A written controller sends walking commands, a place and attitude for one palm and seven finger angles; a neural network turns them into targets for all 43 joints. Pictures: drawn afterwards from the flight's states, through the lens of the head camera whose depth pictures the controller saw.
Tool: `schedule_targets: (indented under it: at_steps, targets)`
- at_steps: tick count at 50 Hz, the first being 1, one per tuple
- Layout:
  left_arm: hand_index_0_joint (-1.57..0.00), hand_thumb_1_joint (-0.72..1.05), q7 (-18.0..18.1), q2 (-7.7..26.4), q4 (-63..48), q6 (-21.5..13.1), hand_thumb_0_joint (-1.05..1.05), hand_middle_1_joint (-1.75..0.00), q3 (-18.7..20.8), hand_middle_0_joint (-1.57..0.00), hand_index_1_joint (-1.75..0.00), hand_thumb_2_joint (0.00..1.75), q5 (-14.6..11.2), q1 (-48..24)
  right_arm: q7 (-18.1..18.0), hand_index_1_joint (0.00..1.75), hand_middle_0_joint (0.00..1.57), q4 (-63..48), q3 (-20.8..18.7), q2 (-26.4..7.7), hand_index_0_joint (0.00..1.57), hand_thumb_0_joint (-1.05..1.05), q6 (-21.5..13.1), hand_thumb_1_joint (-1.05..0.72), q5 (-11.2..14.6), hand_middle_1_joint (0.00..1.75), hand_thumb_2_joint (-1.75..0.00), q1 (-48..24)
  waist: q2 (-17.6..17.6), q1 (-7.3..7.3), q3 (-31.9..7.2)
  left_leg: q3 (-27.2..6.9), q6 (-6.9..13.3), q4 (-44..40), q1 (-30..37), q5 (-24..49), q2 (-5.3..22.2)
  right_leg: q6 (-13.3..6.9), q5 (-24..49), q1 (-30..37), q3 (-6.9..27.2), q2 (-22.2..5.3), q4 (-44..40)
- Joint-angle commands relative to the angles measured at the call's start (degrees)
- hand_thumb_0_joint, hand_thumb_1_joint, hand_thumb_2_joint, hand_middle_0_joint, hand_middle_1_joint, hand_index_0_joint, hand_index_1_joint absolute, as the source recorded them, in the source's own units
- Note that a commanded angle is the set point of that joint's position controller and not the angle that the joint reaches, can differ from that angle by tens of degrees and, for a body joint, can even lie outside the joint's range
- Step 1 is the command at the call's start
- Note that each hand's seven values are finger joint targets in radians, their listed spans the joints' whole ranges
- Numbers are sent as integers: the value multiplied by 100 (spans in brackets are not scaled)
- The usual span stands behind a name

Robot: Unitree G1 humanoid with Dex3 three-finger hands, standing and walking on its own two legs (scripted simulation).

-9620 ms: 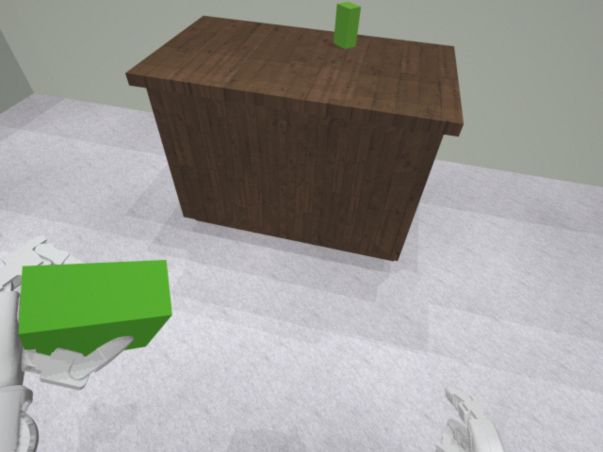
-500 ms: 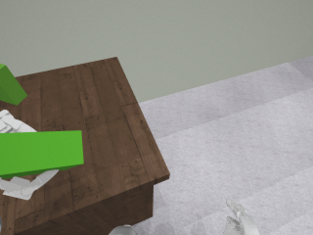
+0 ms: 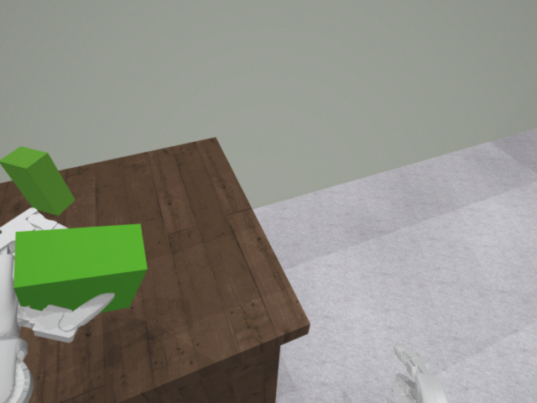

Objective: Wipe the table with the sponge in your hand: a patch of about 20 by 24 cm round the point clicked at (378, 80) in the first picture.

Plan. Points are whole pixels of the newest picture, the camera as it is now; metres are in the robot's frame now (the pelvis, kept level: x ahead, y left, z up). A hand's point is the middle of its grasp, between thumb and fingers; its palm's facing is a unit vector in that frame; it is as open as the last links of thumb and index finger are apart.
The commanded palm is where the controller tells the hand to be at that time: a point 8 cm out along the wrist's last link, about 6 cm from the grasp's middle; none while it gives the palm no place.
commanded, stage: come to a stop and stand still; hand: left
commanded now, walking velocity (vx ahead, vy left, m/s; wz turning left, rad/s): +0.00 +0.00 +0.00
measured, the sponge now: (100, 274) +0.22 +0.23 +0.15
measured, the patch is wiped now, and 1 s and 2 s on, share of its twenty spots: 0.00 0.00 0.00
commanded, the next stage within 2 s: look again from close up in 1.44 s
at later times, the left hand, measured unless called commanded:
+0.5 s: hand (77, 246) +0.26 +0.27 +0.14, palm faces +0.33 -0.81 -0.48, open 9.4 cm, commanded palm +0.19 +0.29 +0.17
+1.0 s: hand (45, 254) +0.24 +0.30 +0.16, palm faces +0.36 -0.83 -0.43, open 9.4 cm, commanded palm +0.17 +0.33 +0.17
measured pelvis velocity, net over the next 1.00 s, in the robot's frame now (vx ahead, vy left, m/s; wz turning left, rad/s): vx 0.02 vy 0.04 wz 0.02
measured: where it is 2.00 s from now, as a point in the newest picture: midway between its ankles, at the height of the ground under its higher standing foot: outside the picture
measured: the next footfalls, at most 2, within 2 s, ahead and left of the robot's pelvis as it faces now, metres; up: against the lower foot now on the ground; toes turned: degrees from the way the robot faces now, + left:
none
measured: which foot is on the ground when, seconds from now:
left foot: down 0.00-1.00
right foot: down 0.00-1.00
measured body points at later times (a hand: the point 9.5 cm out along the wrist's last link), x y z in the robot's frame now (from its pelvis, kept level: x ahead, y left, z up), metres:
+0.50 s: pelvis +0.03 +0.01 +0.00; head +0.08 +0.02 +0.44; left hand +0.23 +0.31 +0.17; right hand +0.20 -0.23 -0.09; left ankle +0.03 +0.11 -0.74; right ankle +0.01 -0.07 -0.74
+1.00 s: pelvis +0.02 +0.04 +0.00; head +0.06 +0.06 +0.45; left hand +0.21 +0.34 +0.18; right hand +0.21 -0.17 -0.08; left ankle +0.03 +0.11 -0.74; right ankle +0.01 -0.07 -0.74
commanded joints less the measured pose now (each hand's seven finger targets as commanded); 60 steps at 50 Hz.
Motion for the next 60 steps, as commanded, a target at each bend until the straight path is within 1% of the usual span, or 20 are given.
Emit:
schedule_targets:
  at_steps: [1, 3, 4, 5, 6, 8, 11, 15, 19, 20, 26, 31, 39, 40, 44, 45, 49, 50, 54, 60]
  targets:
    - [-120, 10, 185, 1066, -1439, -350, 0, -160, 401, -120, -160, 130, 12, -963, -127, 30, 20, -961, -240, -657, 20, 0, -275, -90, 30, 30, -90, -795, 85, -128, -141, -606, 48, -493, 285, -283, 289, 217, -813, -280, 1194, -907, -902]
    - [-120, 10, 216, 1135, -1476, -376, 0, -160, 509, -120, -160, 130, 9, -845, -135, 30, 20, -978, -266, -666, 20, 0, -245, -90, 38, 30, -90, -772, 183, -107, -211, -629, 62, -557, 260, -36, 309, 238, -376, -19, 1113, -868, -789]
    - [-120, 10, 62, 5435, -2961, -1373, 0, -160, 2082, -120, -160, 130, 223, -6011, -484, 30, 20, -1679, 615, -882, 20, 0, -14, -90, 559, 30, -90, -364, 1537, -303, 853, -798, 449, -633, -1576, -1369, 121, 640, -476, 373, 678, -494, -252]
    - [-120, 10, 14, 2579, -539, -1056, 0, -160, 1859, -120, -160, 130, 181, -3974, -342, 30, 20, -1095, -137, -323, 20, 0, -378, -90, 419, 30, -90, -325, 190, -224, 377, -674, 256, -394, -697, -931, 485, 401, -1429, -427, 573, -795, -290]
    - [-120, 10, -26, 2334, 68, -936, 0, -160, 1529, -120, -160, 130, 49, -2787, -168, 30, 20, -969, -209, -769, 20, 0, -418, -90, 220, 30, -90, -522, 184, -104, 32, -730, 127, -339, -76, -595, 262, 254, -1143, -556, 782, -762, -382]
    - [-120, 10, -183, 2047, -490, -1029, 0, -160, 1299, -120, -160, 130, -79, -1672, 41, 30, 20, -1072, -341, -874, 20, 0, -475, -90, 123, 30, -90, -403, 178, -30, -531, -568, 107, -12, -37, -212, 213, 228, -274, -113, 1156, -985, -391]
    - [-120, 10, -267, 1316, -948, -1062, 0, -160, 831, -120, -160, 130, -237, 10, 290, 30, 20, -1132, -370, -926, 20, 0, -533, -90, 177, 30, -90, -254, -113, 56, -727, -491, 143, 30, 2, 270, 238, 317, 512, 108, 1034, -1052, -188]
    - [-120, 10, -145, 1515, -1073, -1051, 0, -160, 1060, -120, -160, 130, -230, 137, 265, 30, 20, -1022, -387, -944, 20, 0, -552, -90, 179, 30, -90, -389, -188, -5, -630, -573, 120, -116, 236, 726, 315, 284, 898, -40, 875, -974, -32]
    - [-120, 10, -76, 2210, -1234, -1043, 0, -160, 1604, -120, -160, 130, -158, -517, 134, 30, 20, -916, -385, -990, 20, 0, -487, -90, 132, 30, -90, -566, -198, -89, -585, -688, 94, -106, 313, 905, 273, 232, 1204, 74, 943, -999, -4]
    - [-120, 10, -112, 1877, -1294, -1035, 0, -160, 1356, -120, -160, 130, -159, -595, 106, 30, 20, -947, -394, -935, 20, 0, -465, -90, 120, 30, -90, -571, -149, -123, -615, -650, 100, -90, 321, 1085, 298, 236, 1404, 211, 856, -1023, 48]
    - [-120, 10, -98, 1570, -1927, -927, 0, -160, 1021, -120, -160, 130, -81, -434, 157, 30, 20, -976, -414, -931, 20, 0, -451, -90, 130, 30, -90, -585, 422, -111, -977, -666, 108, 124, 819, 2470, 376, 223, 2249, 470, 712, -1022, 294]
    - [-120, 10, -99, 1433, -1799, -815, 0, -160, 1078, -120, -160, 130, -48, -86, 171, 30, 20, -1003, -431, -896, 20, 0, -294, -90, 97, 30, -90, -584, 188, -142, -927, -710, 28, 110, 935, 2957, 493, 231, 2206, 352, 602, -962, 299]
    - [-120, 10, -156, 1465, -1650, -675, 0, -160, 1112, -120, -160, 130, -45, -118, 114, 30, 20, -1155, -372, -840, 20, 0, -37, -90, 82, 30, -90, -664, 312, -138, -827, -789, -82, -149, 899, 2732, 532, 236, 1676, 284, 574, -884, 194]
    - [-120, 10, -191, 1220, -1728, -684, 0, -160, 861, -120, -160, 130, -59, -176, 118, 30, 20, -1211, -339, -790, 20, 0, -19, -90, 65, 30, -90, -644, 323, -159, -767, -783, -117, -208, 844, 2609, 560, 243, 1472, 251, 489, -885, 150]
    - [-120, 10, -149, 1511, -1822, -647, 0, -160, 1048, -120, -160, 130, -12, -226, 100, 30, 20, -1218, -336, -832, 20, 0, -43, -90, 59, 30, -90, -673, 458, -109, -781, -867, -173, -324, 801, 2229, 563, 239, 1099, 236, 531, -838, 128]
    - [-120, 10, -181, 1223, -1898, -663, 0, -160, 790, -120, -160, 130, -25, -306, 99, 30, 20, -1250, -315, -765, 20, 0, -32, -90, 51, 30, -90, -637, 423, -153, -730, -842, -204, -353, 768, 2155, 594, 244, 983, 215, 443, -859, 103]
    - [-120, 10, -140, 1513, -1748, -649, 0, -160, 1046, -120, -160, 130, 2, -239, 75, 30, 20, -1215, -327, -830, 20, 0, -67, -90, 54, 30, -90, -645, 472, -119, -656, -918, -216, -508, 614, 1515, 576, 243, 673, 212, 512, -836, 31]
    - [-120, 10, -172, 1236, -1749, -670, 0, -160, 829, -120, -160, 130, -35, -255, 70, 30, 20, -1233, -307, -766, 20, 0, -61, -90, 49, 30, -90, -609, 357, -149, -612, -906, -210, -540, 531, 1347, 595, 253, 605, 236, 439, -859, -17]
    - [-120, 10, -158, 1422, -1537, -679, 0, -160, 979, -120, -160, 130, 2, -186, 50, 30, 20, -1201, -324, -838, 20, 0, -109, -90, 74, 30, -90, -616, 357, -128, -414, -1001, -172, -784, 333, 439, 574, 254, 227, 162, 519, -842, -89]
    - [-120, 10, -179, 1135, -1606, -742, 0, -160, 690, -120, -160, 130, 31, -316, 34, 30, 20, -1201, -309, -772, 20, 0, -185, -90, 92, 30, -90, -563, 325, -175, -278, -1043, -51, -946, 114, -401, 588, 266, -88, 129, 512, -855, -165]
